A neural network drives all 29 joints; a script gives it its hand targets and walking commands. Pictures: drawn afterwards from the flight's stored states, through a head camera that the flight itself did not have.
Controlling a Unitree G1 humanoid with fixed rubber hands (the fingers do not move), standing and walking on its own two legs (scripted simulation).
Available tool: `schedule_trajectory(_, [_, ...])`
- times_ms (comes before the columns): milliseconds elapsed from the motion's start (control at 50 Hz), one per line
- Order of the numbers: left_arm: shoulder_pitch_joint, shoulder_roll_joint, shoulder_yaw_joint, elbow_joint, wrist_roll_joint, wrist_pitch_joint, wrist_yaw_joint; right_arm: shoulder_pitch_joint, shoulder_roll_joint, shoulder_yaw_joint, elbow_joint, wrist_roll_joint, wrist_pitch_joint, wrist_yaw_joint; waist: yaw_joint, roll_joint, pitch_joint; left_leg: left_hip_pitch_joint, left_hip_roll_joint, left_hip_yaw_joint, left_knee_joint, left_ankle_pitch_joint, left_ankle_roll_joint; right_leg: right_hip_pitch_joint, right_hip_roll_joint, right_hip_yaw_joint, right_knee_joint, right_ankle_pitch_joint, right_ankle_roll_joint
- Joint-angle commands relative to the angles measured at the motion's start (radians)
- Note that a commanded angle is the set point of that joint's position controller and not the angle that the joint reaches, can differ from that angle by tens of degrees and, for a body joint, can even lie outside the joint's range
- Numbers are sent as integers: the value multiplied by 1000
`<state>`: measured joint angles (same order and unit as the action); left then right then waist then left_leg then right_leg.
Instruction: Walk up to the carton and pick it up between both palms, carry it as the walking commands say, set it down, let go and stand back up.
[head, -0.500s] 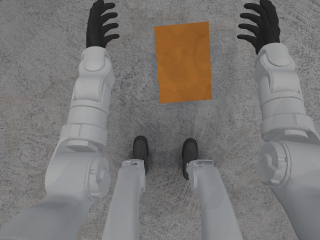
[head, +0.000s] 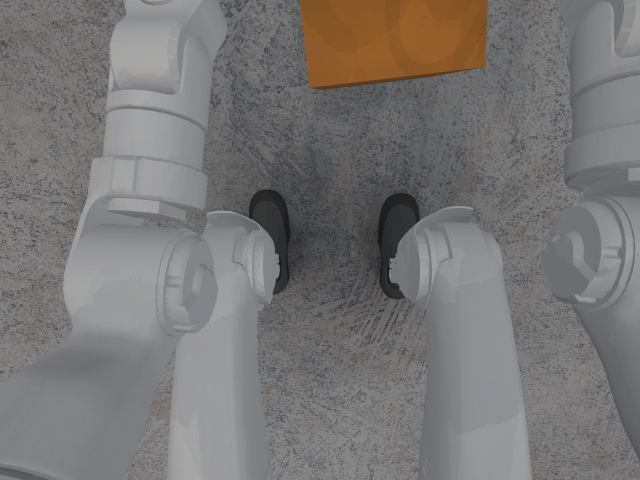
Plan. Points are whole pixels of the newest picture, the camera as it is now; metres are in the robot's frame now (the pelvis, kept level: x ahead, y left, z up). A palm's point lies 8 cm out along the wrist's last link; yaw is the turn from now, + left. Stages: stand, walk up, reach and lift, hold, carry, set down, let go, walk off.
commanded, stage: reach and lift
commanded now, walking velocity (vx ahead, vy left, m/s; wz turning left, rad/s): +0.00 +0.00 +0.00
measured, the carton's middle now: out of the picture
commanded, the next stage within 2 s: none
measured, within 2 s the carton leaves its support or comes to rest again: neither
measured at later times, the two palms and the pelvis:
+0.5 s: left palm out of the picture +0.55 +0.12 -0.29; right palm out of the picture +0.55 -0.19 -0.30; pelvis -0.01 +0.00 -0.11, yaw +0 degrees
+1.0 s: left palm out of the picture +0.56 +0.13 -0.33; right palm out of the picture +0.56 -0.19 -0.34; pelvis -0.01 +0.00 -0.14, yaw +0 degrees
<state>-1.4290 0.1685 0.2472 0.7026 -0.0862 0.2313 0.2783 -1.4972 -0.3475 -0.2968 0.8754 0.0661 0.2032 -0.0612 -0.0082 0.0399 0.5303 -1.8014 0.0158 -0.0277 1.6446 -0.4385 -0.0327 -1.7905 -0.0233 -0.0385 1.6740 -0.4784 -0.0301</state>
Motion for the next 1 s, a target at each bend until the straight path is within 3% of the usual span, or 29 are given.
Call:
schedule_trajectory(0, [-442,248,-55,-128,-63,-39,11,-527,-275,155,-179,71,-24,-48,-15,-110,-2019,552,-111,104,80,240,14,792,83,58,9,409,33])
schedule_trajectory(60, [-420,238,-44,23,-56,-38,-4,-522,-282,150,-50,61,-30,-43,-4,-99,-1819,443,-101,108,103,143,7,658,73,58,18,284,29])
schedule_trajectory(140, [-435,216,-54,176,-63,-57,-35,-522,-277,161,102,48,-52,-23,-14,-86,-1652,353,-86,109,149,79,-2,515,59,48,51,179,29])
schedule_trajectory(300, [-494,264,-41,230,-43,-111,-54,-584,-295,198,145,70,-101,-7,24,-75,-1565,341,-79,103,244,128,-4,404,51,44,162,197,39])
schedule_trajectory(460, [-540,278,-86,228,-73,-150,-59,-593,-302,216,146,98,-131,-11,-2,-57,-1525,324,-75,95,334,184,0,345,42,56,246,243,39])
schedule_trajectory(600, [-517,301,-87,299,-84,-177,-70,-568,-283,261,200,122,-150,-8,21,-77,-1421,239,-67,95,400,195,3,308,36,75,310,264,50])
schedule_trajectory(700, [-520,298,-114,267,-118,-191,-66,-591,-290,290,122,164,-165,-21,20,-88,-1559,272,-61,103,431,252,5,371,37,67,342,336,54])
schedule_trajectory(800, [-486,285,-134,301,-140,-184,-69,-539,-283,293,163,156,-157,-29,3,-90,-1520,227,-60,109,431,217,3,363,39,60,338,309,52])
schedule_trajectory(920, [-485,277,-129,290,-132,-184,-66,-531,-273,294,173,164,-153,-25,17,-64,-1503,264,-64,105,427,218,-2,305,43,56,339,284,51])
schedule_trajectory(980, [-491,256,-139,295,-140,-183,-68,-540,-270,300,164,163,-156,-24,9,-70,-1494,257,-65,102,425,211,-2,302,45,54,336,274,50])
